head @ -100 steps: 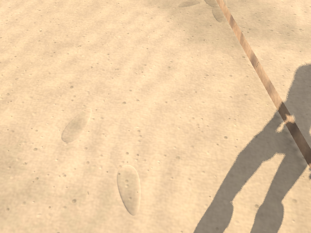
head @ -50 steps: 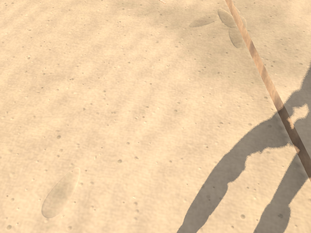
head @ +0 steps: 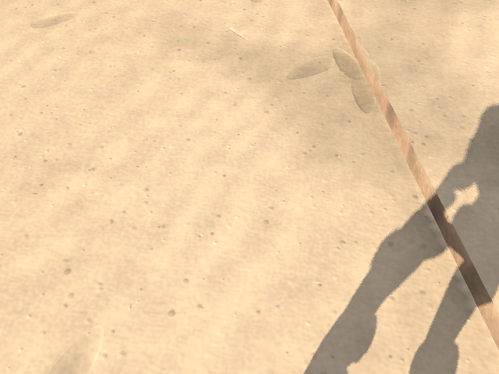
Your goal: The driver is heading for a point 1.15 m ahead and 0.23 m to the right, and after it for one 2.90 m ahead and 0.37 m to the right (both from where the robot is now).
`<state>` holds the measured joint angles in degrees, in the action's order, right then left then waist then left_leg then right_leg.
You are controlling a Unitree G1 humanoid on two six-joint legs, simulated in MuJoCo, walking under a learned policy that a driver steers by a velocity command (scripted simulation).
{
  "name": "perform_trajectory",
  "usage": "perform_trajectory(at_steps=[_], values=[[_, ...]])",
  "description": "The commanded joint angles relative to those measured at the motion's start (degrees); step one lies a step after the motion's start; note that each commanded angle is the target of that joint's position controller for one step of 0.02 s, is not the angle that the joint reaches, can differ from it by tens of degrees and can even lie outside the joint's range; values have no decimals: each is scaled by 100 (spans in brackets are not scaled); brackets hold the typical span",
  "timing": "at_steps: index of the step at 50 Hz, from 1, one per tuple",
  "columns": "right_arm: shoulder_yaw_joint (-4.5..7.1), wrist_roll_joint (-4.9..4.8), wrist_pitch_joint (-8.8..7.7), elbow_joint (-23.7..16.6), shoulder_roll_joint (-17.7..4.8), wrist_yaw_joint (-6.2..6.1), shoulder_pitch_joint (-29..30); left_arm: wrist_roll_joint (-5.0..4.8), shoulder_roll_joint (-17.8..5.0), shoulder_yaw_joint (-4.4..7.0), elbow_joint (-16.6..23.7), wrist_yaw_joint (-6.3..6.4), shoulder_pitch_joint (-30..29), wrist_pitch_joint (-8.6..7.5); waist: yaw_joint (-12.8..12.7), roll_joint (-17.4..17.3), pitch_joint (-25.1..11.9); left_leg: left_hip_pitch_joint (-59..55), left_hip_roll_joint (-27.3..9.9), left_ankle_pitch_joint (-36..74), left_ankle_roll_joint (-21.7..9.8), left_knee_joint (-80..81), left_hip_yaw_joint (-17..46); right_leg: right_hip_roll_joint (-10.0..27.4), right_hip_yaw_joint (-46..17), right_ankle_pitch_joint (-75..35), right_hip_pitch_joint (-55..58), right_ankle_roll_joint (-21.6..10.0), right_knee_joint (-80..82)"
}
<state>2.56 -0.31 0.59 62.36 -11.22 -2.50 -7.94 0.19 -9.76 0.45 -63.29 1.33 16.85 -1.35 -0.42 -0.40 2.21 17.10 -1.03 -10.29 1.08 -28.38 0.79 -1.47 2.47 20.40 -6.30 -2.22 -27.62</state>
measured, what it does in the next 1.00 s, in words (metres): walks ahead, turning right: left foot, then right foot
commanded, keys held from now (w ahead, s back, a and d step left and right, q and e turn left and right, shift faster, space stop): shift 0.02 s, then w+shift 0.32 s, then w+e+shift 0.66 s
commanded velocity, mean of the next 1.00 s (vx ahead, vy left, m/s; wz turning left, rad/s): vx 0.75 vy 0.00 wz -0.44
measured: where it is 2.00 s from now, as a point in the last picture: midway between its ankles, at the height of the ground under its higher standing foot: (354, 178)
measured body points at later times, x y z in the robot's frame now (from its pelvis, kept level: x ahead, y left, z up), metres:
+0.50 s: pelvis +0.18 +0.10 +0.00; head +0.20 +0.11 +0.44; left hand +0.19 +0.36 -0.15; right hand +0.27 -0.16 -0.13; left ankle +0.22 +0.19 -0.74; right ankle +0.04 -0.05 -0.63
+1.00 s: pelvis +0.55 +0.03 -0.03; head +0.57 +0.03 +0.41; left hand +0.73 +0.26 -0.17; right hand +0.52 -0.23 -0.16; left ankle +0.43 +0.24 -0.59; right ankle +0.59 +0.02 -0.73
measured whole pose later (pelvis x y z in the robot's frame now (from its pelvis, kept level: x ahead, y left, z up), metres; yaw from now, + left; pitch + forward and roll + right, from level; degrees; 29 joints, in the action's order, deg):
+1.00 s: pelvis +0.55 +0.03 -0.03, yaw -27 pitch -1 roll -1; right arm 2.4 1.7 -5.3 50.3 -12.3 -0.2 -15.1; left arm 1.3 -16.8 5.7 -50.3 -1.4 15.4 -0.7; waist -2.6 1.0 2.9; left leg 13.5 -3.0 -19.0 0.2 -82.8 -0.3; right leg -10.1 7.7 18.7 -22.9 -13.8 -41.2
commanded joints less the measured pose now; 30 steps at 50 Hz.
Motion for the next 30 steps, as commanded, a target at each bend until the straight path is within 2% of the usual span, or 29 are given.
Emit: perform_trajectory(at_steps=[1,2,3,4,5,6,7,9,10,12,13,14,15,16,17,18,19,20,21,22,23,24,25,26,27,30], values=[[81,2,-25,-101,-536,-21,-89,3,-520,85,44,16,490,-18,19,104,-31,-878,-130,1169,-307,123,148,401,-375,-1367,-898,-66,716],[72,-11,-18,1,-463,-15,-237,-32,-593,126,-58,29,750,0,-42,255,-260,-848,124,-83,-303,-126,-152,412,-455,-60,-723,-207,924],[116,-71,-28,-30,-542,5,-118,-107,-908,238,-34,42,883,13,-168,570,6,-186,411,-1548,-284,-670,-483,722,-1010,1832,-640,-552,1290],[136,-115,-101,-299,-643,50,445,-167,-1256,353,31,53,1025,-31,-371,906,522,932,349,-1826,-318,-1326,-565,1522,-2092,3205,-485,-982,1941],[121,-193,-226,-632,-656,105,1040,-156,-1472,442,89,82,1022,-139,-516,1113,1023,2057,-82,-1643,-429,-2099,-217,2346,-3121,3410,-234,-1378,2519],[139,-242,-360,-730,-643,151,1178,-87,-1304,409,137,93,951,-284,-423,808,1276,2939,-373,-1462,-488,-2587,90,2560,-3374,2863,233,-1474,2566],[161,-233,-474,-696,-626,194,1033,-81,-1084,372,144,76,969,-396,-324,574,1228,3582,-537,-1206,-514,-2862,200,2486,-3134,2216,848,-1373,2407],[198,-210,-662,-666,-608,285,901,-123,-864,337,184,10,1034,-455,-273,384,842,3786,-689,-707,-495,-2717,158,2141,-2333,1139,1431,-1069,2239],[200,-200,-706,-669,-572,316,909,-129,-839,334,259,-10,987,-431,-266,412,694,3411,-664,-519,-431,-2324,30,1929,-1924,829,1281,-935,2259],[126,-173,-721,-734,-348,381,1071,-117,-952,357,399,-17,913,-407,-289,612,586,2442,-489,-170,-278,-1674,-272,1619,-1322,414,578,-834,2300],[84,367,-462,-986,-282,587,1254,305,-976,352,343,-62,997,-433,-299,757,627,1859,-273,-198,-212,-1268,-612,1366,-1040,520,128,-847,2452],[96,369,-329,-1076,-281,659,1316,323,-1022,375,343,-82,1000,-451,-303,904,715,1415,-226,-198,-248,-1042,-769,1370,-894,468,-174,-842,2515],[109,308,-263,-1147,-369,677,1263,258,-1093,395,346,-96,1022,-464,-290,924,739,1096,-197,-219,-319,-904,-857,1453,-845,408,-284,-869,2547],[129,263,-246,-1178,-464,671,1114,204,-1164,413,360,-111,979,-476,-210,932,764,806,-184,-230,-401,-773,-885,1551,-795,263,-337,-885,2487],[169,229,-267,-1149,-577,643,777,160,-1235,428,390,-125,852,-490,-19,894,695,362,-97,-257,-482,-642,-933,1608,-704,-286,-378,-878,2217],[249,213,-324,-990,-731,584,75,143,-1276,435,429,-138,696,-492,365,702,439,-537,98,-371,-508,-488,-954,1531,-590,-1393,-600,-825,1390],[387,208,-401,-598,-978,484,-1220,175,-1230,411,474,-166,538,-493,975,245,-227,-2002,253,-525,-551,-336,-933,1168,-273,-2505,-1024,-729,-213],[555,322,-498,-356,-1599,349,-2536,211,-1028,350,632,-187,406,-488,1519,-829,-1047,-3365,-931,-2400,-592,234,525,621,91,-1703,-2158,-573,-2622],[584,384,-570,-325,-2107,346,-2793,3,-282,215,1020,-216,514,-548,1134,-2429,-1457,-3637,-2306,-5348,-704,2038,3692,-182,-418,1101,-3597,-529,-4409],[452,372,-531,-559,-1621,341,-1621,-29,-606,292,1093,-213,213,-504,640,-1393,-829,-2586,-2342,-5027,-601,2242,3861,167,-887,310,-3847,-643,-5209],[353,312,-556,-761,-1237,370,-978,-20,-736,334,1128,-253,130,-478,357,-641,-486,-1941,-2240,-4088,-477,1922,2870,549,-795,-404,-3793,-691,-5186],[290,262,-596,-756,-966,403,-770,-5,-634,330,1061,-290,246,-459,159,-332,-363,-1450,-1996,-3158,-416,1960,2027,801,-750,-847,-3469,-651,-4938],[238,224,-622,-729,-816,380,-704,99,-535,341,1051,-332,305,-396,17,-469,-265,-1174,-1772,-2705,-324,2031,1412,902,-706,-970,-3328,-599,-4794],[175,220,-646,-685,-644,348,-712,156,-455,340,1106,-390,300,-298,-70,-624,-130,-967,-1688,-2387,-272,2106,951,984,-652,-1057,-3318,-526,-4804],[147,213,-679,-638,-556,329,-811,141,-414,346,1206,-434,155,-206,-85,-578,13,-912,-1632,-2040,-232,2160,610,998,-601,-1204,-3458,-483,-4874],[129,206,-763,-554,-548,313,-1122,80,-347,347,1425,-495,-348,-20,-94,-266,329,-959,-1492,-1023,-70,2252,-307,943,-453,-1813,-4056,-422,-4846]])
